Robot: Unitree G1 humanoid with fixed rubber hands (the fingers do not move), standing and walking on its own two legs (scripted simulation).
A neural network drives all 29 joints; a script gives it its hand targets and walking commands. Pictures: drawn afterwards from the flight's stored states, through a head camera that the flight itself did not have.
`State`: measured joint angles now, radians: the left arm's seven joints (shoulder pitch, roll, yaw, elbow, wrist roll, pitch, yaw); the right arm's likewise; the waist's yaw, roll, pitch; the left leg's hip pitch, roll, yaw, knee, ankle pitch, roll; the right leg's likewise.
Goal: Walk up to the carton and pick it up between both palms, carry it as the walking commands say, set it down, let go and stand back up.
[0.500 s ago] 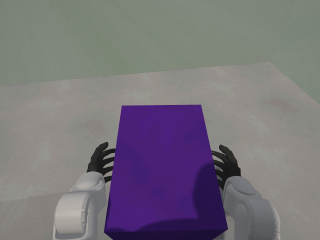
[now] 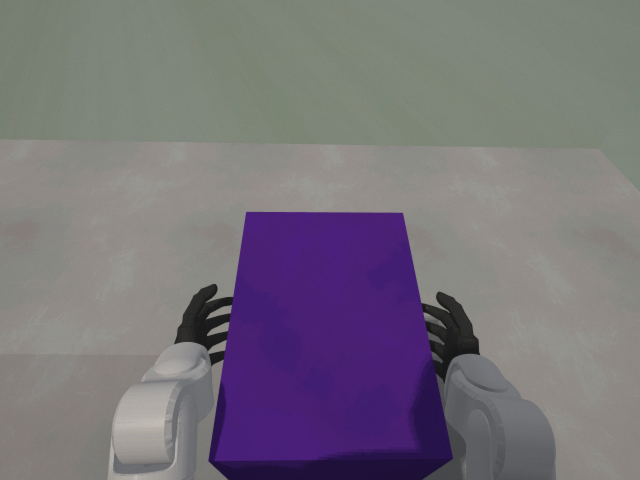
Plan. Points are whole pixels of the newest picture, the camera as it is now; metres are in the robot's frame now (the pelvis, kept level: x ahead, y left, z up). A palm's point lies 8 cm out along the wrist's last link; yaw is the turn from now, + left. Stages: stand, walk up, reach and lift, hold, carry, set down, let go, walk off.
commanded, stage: carry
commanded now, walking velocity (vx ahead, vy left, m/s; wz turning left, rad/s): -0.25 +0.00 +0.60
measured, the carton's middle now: (323, 358) +0.28 +0.00 +0.02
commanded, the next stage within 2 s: none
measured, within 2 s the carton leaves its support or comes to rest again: neither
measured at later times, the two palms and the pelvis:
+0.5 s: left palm out of the picture +0.12 +0.18 +0.07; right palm (430, 426) +0.18 -0.11 +0.07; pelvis -0.09 -0.02 -0.01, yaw +12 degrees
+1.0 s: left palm out of the picture -0.10 +0.19 +0.07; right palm out of the picture +0.06 -0.05 +0.07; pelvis -0.22 -0.06 +0.00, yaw +31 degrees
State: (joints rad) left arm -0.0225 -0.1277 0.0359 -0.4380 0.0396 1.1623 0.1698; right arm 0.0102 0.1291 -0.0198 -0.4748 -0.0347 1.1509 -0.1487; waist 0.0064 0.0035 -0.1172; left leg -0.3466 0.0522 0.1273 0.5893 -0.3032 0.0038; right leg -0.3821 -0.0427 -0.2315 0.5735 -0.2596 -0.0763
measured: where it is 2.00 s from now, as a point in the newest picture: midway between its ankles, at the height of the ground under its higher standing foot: outside the picture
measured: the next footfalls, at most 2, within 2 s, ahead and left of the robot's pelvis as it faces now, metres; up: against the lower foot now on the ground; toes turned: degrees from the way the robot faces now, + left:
right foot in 0.54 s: -0.05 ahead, -0.14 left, +0.00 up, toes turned +4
left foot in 0.86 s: -0.22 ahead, +0.08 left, +0.00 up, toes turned +34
